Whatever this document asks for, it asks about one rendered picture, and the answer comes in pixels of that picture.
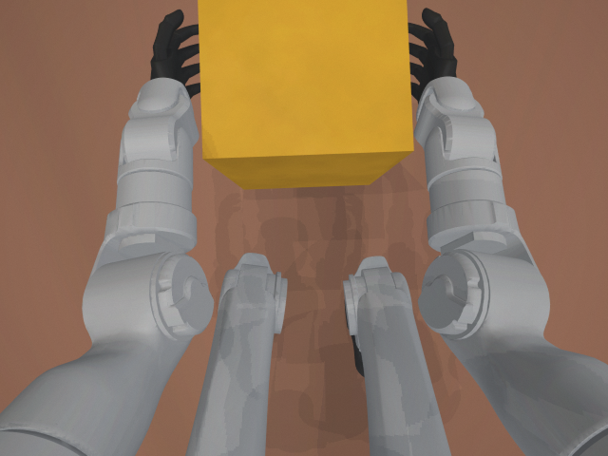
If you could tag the left robot hand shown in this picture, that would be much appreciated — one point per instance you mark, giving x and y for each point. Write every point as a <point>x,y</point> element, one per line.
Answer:
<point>168,58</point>

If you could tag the left robot thigh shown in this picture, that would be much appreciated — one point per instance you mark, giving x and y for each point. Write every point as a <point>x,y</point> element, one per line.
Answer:
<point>231,418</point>

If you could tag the right robot forearm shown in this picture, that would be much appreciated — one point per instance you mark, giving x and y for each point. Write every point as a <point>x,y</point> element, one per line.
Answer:
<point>464,176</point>

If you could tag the left robot forearm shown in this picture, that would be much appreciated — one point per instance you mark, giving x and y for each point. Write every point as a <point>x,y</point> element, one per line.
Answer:
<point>155,177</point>

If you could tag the carton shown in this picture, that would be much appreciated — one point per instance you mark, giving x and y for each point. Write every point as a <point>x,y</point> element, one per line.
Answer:
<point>304,93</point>

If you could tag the right robot upper arm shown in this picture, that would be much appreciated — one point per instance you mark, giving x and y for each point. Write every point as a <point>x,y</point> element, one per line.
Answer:
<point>492,311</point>

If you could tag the left robot upper arm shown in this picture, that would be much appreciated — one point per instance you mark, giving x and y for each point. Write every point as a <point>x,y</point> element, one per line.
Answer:
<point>141,315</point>

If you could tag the robot left shin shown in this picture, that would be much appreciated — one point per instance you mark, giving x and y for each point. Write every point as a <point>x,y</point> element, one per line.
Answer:
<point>231,277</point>

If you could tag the right robot hand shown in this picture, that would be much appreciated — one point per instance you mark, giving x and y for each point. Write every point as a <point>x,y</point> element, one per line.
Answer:
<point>437,57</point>

